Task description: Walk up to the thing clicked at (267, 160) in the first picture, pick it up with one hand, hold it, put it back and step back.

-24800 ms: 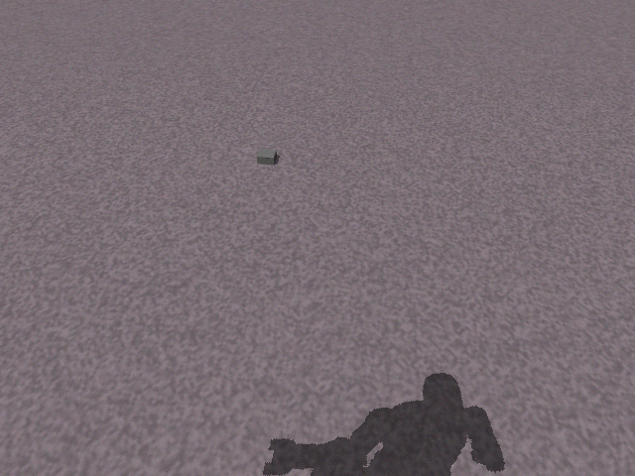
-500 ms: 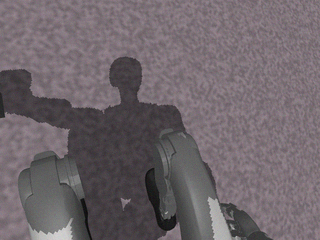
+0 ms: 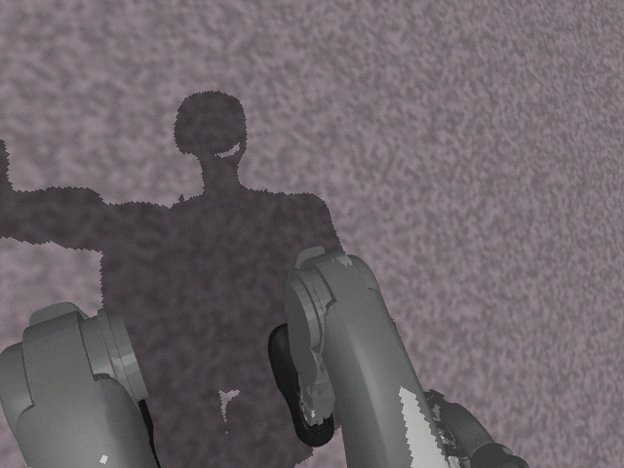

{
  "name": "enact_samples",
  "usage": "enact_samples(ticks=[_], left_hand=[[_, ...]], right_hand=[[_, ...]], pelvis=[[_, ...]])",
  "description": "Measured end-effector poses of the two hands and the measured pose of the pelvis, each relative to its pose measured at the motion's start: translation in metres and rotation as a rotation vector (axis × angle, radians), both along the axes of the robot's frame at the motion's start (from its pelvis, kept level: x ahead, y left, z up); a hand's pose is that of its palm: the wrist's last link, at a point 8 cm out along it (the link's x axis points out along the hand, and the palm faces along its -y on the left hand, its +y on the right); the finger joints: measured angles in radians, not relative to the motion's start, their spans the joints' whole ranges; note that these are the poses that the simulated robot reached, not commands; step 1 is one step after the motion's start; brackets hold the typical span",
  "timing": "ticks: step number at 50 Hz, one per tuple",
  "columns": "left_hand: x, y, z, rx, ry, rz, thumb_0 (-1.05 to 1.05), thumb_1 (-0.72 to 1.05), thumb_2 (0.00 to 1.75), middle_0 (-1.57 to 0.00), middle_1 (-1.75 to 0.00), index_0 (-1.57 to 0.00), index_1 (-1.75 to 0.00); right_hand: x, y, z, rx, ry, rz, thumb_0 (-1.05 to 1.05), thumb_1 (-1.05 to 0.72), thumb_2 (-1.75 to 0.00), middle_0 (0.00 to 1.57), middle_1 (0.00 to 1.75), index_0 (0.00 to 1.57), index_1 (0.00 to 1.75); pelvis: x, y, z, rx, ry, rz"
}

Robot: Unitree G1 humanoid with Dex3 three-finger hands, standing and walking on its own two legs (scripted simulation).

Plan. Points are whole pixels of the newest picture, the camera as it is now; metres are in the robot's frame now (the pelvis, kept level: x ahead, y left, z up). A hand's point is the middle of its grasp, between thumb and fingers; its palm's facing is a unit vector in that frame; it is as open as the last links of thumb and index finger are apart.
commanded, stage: rest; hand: left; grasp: from above
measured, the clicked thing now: out of the picture +0.43 +0.36 -0.25
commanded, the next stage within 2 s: open in 0.82 s
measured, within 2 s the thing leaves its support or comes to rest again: rests again in 1.14 s
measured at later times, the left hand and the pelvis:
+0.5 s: hand out of the picture +0.42 +0.34 -0.24, palm faces -0.46 -0.13 -0.88, open 9.2 cm; pelvis +0.00 +0.00 -0.01, yaw -1 degrees
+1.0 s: hand out of the picture +0.42 +0.34 -0.24, palm faces -0.46 -0.13 -0.88, open 9.2 cm; pelvis +0.00 +0.01 -0.01, yaw -2 degrees
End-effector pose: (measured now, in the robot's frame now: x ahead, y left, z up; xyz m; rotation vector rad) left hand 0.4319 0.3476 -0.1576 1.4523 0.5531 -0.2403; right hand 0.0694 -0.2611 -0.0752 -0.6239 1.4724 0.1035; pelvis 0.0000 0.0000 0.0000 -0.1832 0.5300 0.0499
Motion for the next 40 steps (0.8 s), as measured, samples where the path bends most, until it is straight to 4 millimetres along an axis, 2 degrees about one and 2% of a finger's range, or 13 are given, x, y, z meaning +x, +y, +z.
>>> enact_samples(ticks=[17, 40], left_hand=[[-0.003, 0.0, -0.017, 0.0, -0.01, 0.008, 0.0, 0.12, 0.34, -0.85, -0.3, -0.86, -0.29], [-0.003, -0.002, -0.028, -0.004, -0.014, 0.018, 0.0, 0.11, 0.34, -0.85, -0.29, -0.86, -0.28]], right_hand=[[0.013, 0.002, 0.005, -0.01, -0.024, 0.072, 0.0, -0.91, -0.9, 0.2, 0.29, 0.2, 0.3], [0.004, 0.007, 0.008, 0.012, -0.018, 0.118, 0.0, -0.91, -0.9, 0.2, 0.29, 0.2, 0.3]], pelvis=[[0.0, 0.003, -0.004, -0.016, -0.025, -0.009], [-0.003, 0.004, -0.008, -0.026, -0.053, -0.02]])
